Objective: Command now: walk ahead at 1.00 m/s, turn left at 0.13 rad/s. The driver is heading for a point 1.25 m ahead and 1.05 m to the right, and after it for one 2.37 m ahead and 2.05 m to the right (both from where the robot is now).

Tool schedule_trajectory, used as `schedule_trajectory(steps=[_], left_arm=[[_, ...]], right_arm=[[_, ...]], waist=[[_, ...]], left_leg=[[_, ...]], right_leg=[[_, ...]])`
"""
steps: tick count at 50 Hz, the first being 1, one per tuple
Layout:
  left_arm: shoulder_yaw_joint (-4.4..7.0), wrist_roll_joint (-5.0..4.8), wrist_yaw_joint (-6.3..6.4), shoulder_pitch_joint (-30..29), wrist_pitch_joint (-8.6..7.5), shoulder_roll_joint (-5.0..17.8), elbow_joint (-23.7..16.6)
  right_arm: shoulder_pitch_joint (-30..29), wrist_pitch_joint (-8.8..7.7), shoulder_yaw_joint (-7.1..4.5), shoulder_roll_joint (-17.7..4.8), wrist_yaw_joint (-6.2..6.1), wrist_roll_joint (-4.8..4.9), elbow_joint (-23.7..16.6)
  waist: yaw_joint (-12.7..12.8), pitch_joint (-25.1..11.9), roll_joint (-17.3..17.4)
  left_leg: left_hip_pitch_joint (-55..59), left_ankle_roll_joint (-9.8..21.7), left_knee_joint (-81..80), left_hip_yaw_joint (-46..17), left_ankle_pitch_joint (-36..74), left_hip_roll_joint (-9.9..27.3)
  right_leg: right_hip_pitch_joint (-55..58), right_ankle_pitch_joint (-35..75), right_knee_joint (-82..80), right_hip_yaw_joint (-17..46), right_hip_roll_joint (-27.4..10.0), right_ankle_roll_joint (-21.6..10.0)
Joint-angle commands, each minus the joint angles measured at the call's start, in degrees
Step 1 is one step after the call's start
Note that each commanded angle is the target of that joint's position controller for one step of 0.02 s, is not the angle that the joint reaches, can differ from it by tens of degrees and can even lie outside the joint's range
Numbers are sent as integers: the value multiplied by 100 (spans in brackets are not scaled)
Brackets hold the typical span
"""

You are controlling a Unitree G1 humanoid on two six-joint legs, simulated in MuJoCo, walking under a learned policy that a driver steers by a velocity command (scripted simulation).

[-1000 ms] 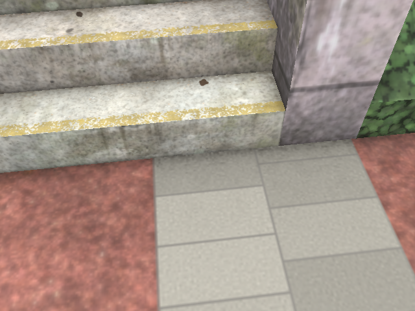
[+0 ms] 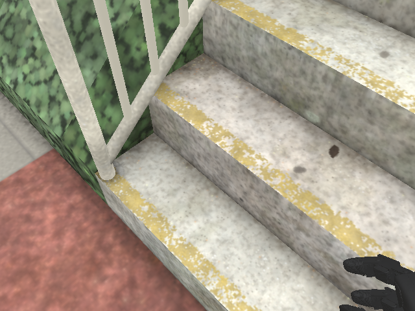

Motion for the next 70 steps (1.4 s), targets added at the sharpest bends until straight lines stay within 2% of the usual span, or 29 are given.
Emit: schedule_trajectory(steps=[1,2,5,8,11,14,16,18,19,20,21,22,23,26,31,33,37,39,42,43,45,46,47,48,49,52,59,66,70], left_arm=[[53,-270,75,-650,-130,789,-1053],[25,-228,58,-568,-105,585,-1018],[6,21,-79,-368,264,305,-813],[-115,-36,84,-1209,516,-546,-1104],[-292,-103,290,-2634,479,-923,-1870],[-483,-79,217,-3475,461,-981,-2278],[-448,105,144,-2824,572,-630,-2176],[-298,-160,190,-1373,668,-186,-1460],[-192,-121,201,-443,660,-49,-1213],[-72,-32,179,-176,562,222,-1063],[124,24,148,-624,520,569,-1087],[433,138,278,-1437,651,1487,-1187],[434,-50,290,-1751,658,1177,-1386],[279,85,312,-1445,512,357,-650],[299,-107,188,-1040,237,422,-342],[357,-50,347,-603,234,545,-470],[572,-4,401,270,234,1007,-500],[657,104,497,640,191,1037,-529],[825,57,527,385,231,1354,-613],[824,-139,490,-69,333,1394,-877],[873,-300,402,-934,239,1424,-1090],[900,-560,175,-1358,146,1656,-1387],[787,-391,49,-1614,-3,955,-1747],[699,6,-19,-1087,-122,704,-1587],[682,186,36,-1176,112,521,-1538],[725,429,128,-381,891,736,-1327],[621,426,247,-2536,1000,614,-2297],[779,206,75,-2891,1087,715,-2617],[665,248,-49,-3660,788,531,-2969]], right_arm=[[2399,99,-622,-1552,-288,-81,286],[2097,38,-516,-1219,-294,13,439],[1477,-231,-221,-496,-272,143,558],[2370,-402,-172,-399,-163,35,1204],[3026,-355,-96,-179,-172,88,1830],[2613,-361,98,-14,-273,196,1868],[2071,-346,58,-561,-518,408,1676],[1635,-449,-175,-1465,-769,816,1273],[1156,-378,-379,-1833,-739,814,1028],[1136,-243,-456,-1714,-575,830,707],[1041,-131,-400,-1089,-350,504,587],[1334,-146,-237,-530,-142,282,-53],[1440,-187,-83,-229,-58,-20,-257],[952,-99,146,558,-244,-210,-729],[210,52,163,272,-435,-223,-1124],[-250,62,192,474,-375,-131,-1428],[-1160,86,298,763,-428,-228,-1713],[-2092,41,346,776,-346,-94,-2239],[-2152,261,345,734,-373,-51,-2570],[-1892,376,448,909,-381,210,-2545],[245,519,19,345,-703,481,-1802],[2216,380,-402,-481,-717,208,-1328],[1676,370,-514,-1087,-712,183,-1364],[897,433,-429,-634,-749,299,-1533],[458,392,-205,194,-908,166,-1476],[-632,440,48,987,-1068,26,-1257],[808,113,-334,145,-796,3,-1102],[773,362,-537,-378,-559,-118,-1419],[1616,498,-660,-449,-591,-221,-1371]], waist=[[-1250,-2786,-117],[-812,-1592,-268],[-1,-513,-588],[-245,-346,461],[-124,171,-102],[87,716,-867],[462,-168,-299],[1087,-1450,531],[1423,-2200,1033],[1354,-2575,861],[1041,-1764,-527],[83,-2431,-2336],[-141,-2447,-704],[-630,-290,260],[-502,-203,173],[-212,-606,-294],[372,-554,-608],[624,-562,-693],[364,-955,-754],[86,-875,-644],[-866,-1770,-1153],[-2047,-3483,164],[-1629,-4223,2924],[-976,-3804,2436],[-483,-2984,1435],[656,-560,219],[-290,-409,436],[-100,-296,991],[-836,-661,897]], left_leg=[[5735,1026,-1328,-3581,2152,2608],[4408,832,-1573,-2901,1993,2419],[1575,226,-2381,-1571,1216,1903],[1866,379,-2316,-1529,1682,2192],[2499,-171,-2444,-1123,346,2295],[1070,-1036,-3172,96,1688,1594],[1112,-898,-3434,1196,6227,1336],[1588,-595,-1882,1056,11323,1647],[2583,-559,-456,906,12826,2020],[2770,-524,1389,749,12298,1925],[1305,-761,4228,260,4873,961],[-1080,-1304,6904,-590,296,-481],[-1375,-1142,7742,-1221,285,-190],[-2690,-970,7874,-1265,101,-4],[-2456,-1029,5914,-471,-684,269],[-3037,-1160,6344,-296,-731,249],[-5487,-1073,7689,-706,-1742,250],[-6141,-1121,7197,-1035,-2355,423],[-5057,-933,6122,-1384,-2162,620],[-2791,-831,4131,-973,-3423,438],[1603,-591,2617,-1092,-2233,303],[3474,100,2099,-2861,-1561,1420],[3780,985,435,-5441,1647,3160],[3297,964,49,-5507,2897,3150],[3199,156,991,-3507,1367,2768],[-769,-453,1831,-1431,-259,2334],[611,-557,1057,-1462,-432,3446],[1021,-902,668,-515,-882,3760],[1840,-1034,1154,-542,-1566,3573]], right_leg=[[-4564,155,4774,1255,384,-382],[-4696,171,4722,1155,261,-339],[-3647,454,3687,1382,-51,-236],[-5715,-471,7530,951,528,-532],[-8126,-815,8828,1593,603,-1109],[-6970,-259,5960,711,644,-934],[-4565,-673,4208,-93,638,-878],[-2249,-260,2708,-457,1134,-771],[-1935,-457,2165,-120,1247,-827],[-1369,-707,760,329,1655,-976],[-1008,973,-1265,2308,1296,-1514],[169,4686,-2982,6348,-98,-2559],[-330,3917,-3078,6517,-244,-2391],[-2068,2257,-2810,4485,494,-1803],[-2128,4181,-3136,2711,1149,-1170],[-1149,6116,-3005,3354,697,-1391],[1309,4852,-3146,4267,296,-1621],[2138,4522,-3278,5008,-118,-1728],[1745,4740,-3549,5107,-317,-1521],[77,5266,-4373,4577,-281,-1277],[-1520,8059,-3573,4022,163,-640],[-2407,7312,-1103,3183,1083,-236],[-3158,-71,2240,2390,1882,299],[-3846,-616,4079,2515,1476,480],[-4505,-123,4196,2266,1450,471],[-3363,1417,4164,1259,886,152],[-5204,1810,4915,1446,624,-1],[-4403,1583,2346,841,17,263],[-4063,362,436,1457,-243,-171]])
Next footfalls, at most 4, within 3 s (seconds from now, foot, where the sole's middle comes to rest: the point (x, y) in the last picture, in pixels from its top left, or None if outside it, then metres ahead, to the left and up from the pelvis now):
0.40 right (285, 304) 0.40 -0.12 -0.54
0.90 left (249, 152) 0.73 -0.02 -0.34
1.34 right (316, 239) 0.47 -0.16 -0.30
1.62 right None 0.34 0.02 -0.50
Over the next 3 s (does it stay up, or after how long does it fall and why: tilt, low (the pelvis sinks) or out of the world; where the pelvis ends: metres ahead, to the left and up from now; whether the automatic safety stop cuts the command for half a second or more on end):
stays up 0.19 -0.43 0.23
